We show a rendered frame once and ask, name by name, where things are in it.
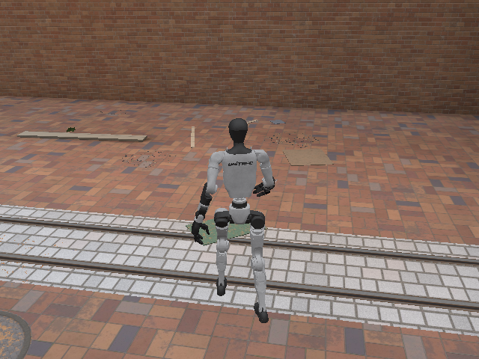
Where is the left robot upper arm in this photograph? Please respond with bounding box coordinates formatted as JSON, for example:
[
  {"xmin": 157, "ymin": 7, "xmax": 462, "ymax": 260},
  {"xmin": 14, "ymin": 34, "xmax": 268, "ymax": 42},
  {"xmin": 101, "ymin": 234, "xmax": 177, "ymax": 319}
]
[{"xmin": 206, "ymin": 151, "xmax": 224, "ymax": 194}]

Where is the right robot upper arm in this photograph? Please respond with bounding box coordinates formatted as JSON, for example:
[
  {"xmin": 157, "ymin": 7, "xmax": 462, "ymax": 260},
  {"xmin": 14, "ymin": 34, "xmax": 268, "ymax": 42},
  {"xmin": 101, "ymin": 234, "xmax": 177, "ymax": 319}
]
[{"xmin": 254, "ymin": 150, "xmax": 274, "ymax": 187}]

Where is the robot left forearm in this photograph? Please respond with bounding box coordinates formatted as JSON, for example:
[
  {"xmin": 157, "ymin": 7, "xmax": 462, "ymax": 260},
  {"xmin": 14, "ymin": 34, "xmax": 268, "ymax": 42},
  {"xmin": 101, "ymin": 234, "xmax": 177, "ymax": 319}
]
[{"xmin": 194, "ymin": 182, "xmax": 212, "ymax": 223}]

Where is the humanoid robot head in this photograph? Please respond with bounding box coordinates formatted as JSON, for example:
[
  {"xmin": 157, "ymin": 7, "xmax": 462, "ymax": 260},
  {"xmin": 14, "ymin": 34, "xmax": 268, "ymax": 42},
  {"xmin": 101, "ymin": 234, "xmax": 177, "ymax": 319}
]
[{"xmin": 226, "ymin": 118, "xmax": 252, "ymax": 155}]

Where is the robot left foot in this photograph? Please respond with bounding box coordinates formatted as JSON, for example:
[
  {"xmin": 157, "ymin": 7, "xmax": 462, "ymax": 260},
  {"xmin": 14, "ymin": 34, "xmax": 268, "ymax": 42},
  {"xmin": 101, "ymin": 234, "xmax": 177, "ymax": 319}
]
[{"xmin": 216, "ymin": 277, "xmax": 227, "ymax": 296}]

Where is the robot left hand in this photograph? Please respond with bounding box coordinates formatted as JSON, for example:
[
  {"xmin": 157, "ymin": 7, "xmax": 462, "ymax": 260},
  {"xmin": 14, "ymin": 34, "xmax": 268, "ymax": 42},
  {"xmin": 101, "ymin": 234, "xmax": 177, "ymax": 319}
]
[{"xmin": 192, "ymin": 221, "xmax": 210, "ymax": 245}]

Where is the robot right hand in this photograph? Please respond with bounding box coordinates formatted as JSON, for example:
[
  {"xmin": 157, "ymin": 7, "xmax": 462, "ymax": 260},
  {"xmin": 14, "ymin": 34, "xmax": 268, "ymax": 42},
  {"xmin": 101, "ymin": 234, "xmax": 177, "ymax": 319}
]
[{"xmin": 253, "ymin": 183, "xmax": 270, "ymax": 197}]

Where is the robot right forearm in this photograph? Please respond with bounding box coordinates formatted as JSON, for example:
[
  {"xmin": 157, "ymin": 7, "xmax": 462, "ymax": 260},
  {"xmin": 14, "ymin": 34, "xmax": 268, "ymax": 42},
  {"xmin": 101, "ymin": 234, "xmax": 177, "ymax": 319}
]
[{"xmin": 263, "ymin": 177, "xmax": 275, "ymax": 191}]

